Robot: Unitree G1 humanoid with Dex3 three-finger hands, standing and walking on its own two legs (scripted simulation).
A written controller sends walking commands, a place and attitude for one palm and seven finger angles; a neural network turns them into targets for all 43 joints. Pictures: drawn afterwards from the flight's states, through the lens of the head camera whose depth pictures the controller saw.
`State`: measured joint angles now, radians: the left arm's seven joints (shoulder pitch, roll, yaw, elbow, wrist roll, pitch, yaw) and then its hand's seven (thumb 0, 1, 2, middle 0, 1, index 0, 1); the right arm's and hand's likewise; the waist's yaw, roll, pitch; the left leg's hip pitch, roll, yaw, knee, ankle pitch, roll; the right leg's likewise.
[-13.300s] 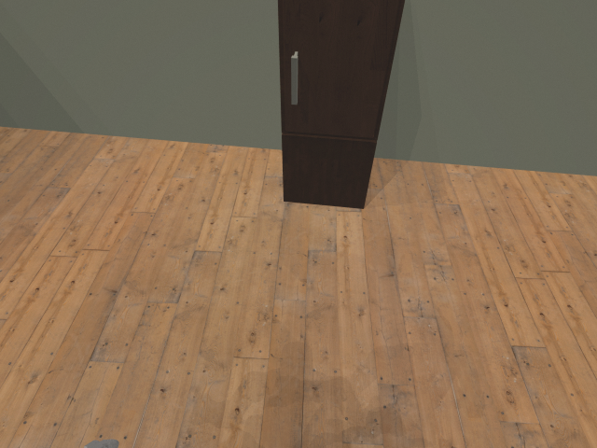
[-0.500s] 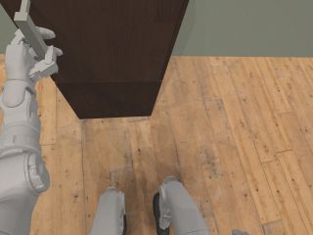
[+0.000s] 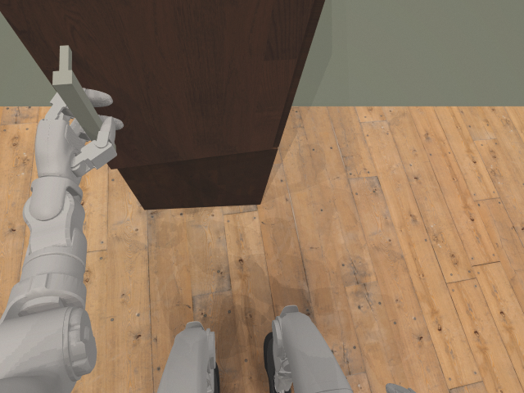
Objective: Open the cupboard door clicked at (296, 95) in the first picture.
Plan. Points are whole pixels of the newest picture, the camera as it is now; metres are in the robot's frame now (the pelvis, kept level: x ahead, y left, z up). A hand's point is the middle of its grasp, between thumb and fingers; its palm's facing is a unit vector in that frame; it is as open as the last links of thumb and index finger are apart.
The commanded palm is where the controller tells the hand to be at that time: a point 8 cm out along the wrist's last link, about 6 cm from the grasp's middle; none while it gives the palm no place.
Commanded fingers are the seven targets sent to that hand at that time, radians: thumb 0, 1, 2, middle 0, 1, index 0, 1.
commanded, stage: pull the door open along its arc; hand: left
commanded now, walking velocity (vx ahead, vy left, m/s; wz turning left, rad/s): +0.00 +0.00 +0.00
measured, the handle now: (89, 108) +0.52 +0.23 +0.03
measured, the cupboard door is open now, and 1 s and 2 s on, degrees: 7 52 53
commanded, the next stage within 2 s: open thumb and fingers to let go in 0.66 s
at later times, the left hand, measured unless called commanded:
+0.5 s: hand (179, 230) +0.34 +0.10 +0.02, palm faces +0.46 -0.89 +0.01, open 5.8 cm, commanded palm +0.27 +0.11 +0.02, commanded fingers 0.00 0.90 0.90 -0.40 -1.35 -0.40 -1.35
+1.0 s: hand (227, 258) +0.30 +0.03 +0.02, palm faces +0.43 -0.90 -0.05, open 6.9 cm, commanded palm +0.25 +0.07 +0.02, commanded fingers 0.00 -0.01 0.51 -0.34 -1.25 -0.34 -1.25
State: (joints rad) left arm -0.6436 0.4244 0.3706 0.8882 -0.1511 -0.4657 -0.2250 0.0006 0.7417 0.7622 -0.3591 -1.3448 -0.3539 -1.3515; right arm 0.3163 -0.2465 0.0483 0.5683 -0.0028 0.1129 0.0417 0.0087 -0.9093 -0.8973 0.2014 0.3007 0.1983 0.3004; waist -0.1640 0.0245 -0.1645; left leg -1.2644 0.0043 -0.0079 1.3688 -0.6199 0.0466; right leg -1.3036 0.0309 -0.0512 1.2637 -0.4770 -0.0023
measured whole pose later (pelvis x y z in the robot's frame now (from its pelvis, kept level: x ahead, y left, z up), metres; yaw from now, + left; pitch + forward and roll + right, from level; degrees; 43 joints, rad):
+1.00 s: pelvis +0.01 -0.06 +0.01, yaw +6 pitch +23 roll +1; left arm 0.07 -0.11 -0.21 0.31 0.14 -0.44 0.60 0.00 0.50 0.72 -0.37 -1.31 -0.40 -1.32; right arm 0.13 -0.17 0.01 0.59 -0.09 -0.11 0.02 0.01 -0.91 -0.90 0.20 0.30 0.20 0.30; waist -0.02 0.00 -0.23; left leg -1.11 -0.03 -0.07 1.31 -0.61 -0.05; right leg -1.17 -0.01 -0.11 1.31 -0.55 -0.09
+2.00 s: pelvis -0.01 -0.02 +0.00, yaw +4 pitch +22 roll +0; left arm 0.18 0.01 -0.27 0.15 0.00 -0.47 0.13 -0.02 -0.50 0.30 -0.17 -0.32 -0.15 -0.33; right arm 0.20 -0.22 0.00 0.46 -0.03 -0.05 0.04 0.02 -0.91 -0.90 0.20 0.30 0.20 0.30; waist -0.01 0.02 -0.20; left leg -1.15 -0.05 -0.02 1.39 -0.63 0.02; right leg -1.20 -0.02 -0.06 1.36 -0.54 -0.04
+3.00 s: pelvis +0.00 -0.03 -0.03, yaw +4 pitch +24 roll -2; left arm 0.60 0.16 -0.08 -0.17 -0.13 -0.52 -0.14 -0.01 -0.50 0.30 -0.15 -0.30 -0.16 -0.31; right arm 0.16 -0.20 0.00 0.41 0.00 -0.07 -0.01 0.02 -0.91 -0.90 0.20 0.30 0.20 0.30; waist 0.02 0.01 -0.23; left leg -1.23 -0.03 -0.05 1.51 -0.70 0.01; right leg -1.28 0.00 -0.10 1.45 -0.59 -0.05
